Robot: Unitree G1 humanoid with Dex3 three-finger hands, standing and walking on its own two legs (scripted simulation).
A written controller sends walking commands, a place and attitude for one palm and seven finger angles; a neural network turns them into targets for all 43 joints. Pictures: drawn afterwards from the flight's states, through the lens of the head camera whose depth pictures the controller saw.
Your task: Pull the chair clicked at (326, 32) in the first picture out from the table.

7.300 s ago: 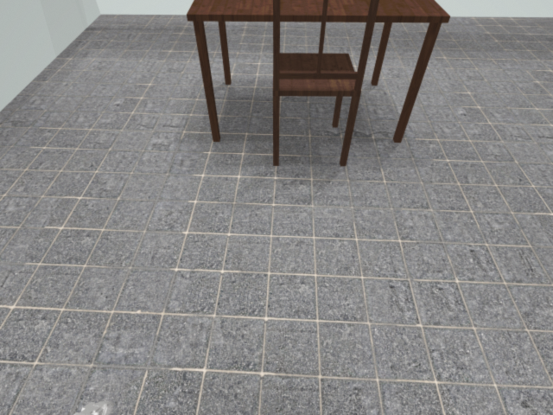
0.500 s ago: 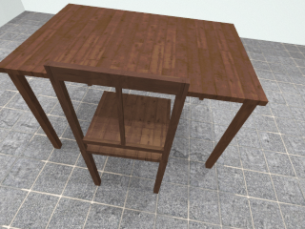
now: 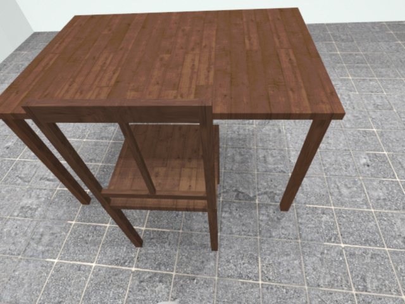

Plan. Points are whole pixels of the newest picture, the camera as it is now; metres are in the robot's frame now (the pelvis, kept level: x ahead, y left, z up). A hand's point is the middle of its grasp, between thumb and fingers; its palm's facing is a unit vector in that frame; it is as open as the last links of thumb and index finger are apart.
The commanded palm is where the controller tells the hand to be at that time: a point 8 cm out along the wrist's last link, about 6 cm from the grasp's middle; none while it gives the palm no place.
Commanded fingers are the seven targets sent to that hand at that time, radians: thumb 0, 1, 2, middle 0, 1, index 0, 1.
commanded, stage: come to a stop and stand still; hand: left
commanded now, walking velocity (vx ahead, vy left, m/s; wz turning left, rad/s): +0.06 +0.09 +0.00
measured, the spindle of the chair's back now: (140, 162) +0.47 +0.21 -0.06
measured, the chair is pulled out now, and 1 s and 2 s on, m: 0.00 0.00 0.00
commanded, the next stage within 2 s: look again from close up in 0.60 s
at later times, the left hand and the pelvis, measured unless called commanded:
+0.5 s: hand out of the picture -0.05 +0.20 -0.17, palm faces +0.05 -0.98 -0.17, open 7.4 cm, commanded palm none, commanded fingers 0.00 0.90 0.90 -0.20 -0.30 -0.20 -0.30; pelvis -0.03 +0.03 +0.00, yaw +0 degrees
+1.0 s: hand out of the picture +0.01 +0.22 -0.17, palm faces +0.02 -0.97 -0.24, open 7.4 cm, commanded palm none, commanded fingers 0.00 0.90 0.90 -0.20 -0.30 -0.20 -0.30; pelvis -0.05 +0.03 -0.01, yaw +0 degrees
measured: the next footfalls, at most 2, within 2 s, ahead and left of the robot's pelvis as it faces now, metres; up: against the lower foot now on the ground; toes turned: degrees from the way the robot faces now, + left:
left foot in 0.22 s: -0.03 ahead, +0.15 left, +0.00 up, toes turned +2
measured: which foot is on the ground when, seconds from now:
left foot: up 0.00-0.20, down 0.22-1.00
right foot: down 0.00-1.00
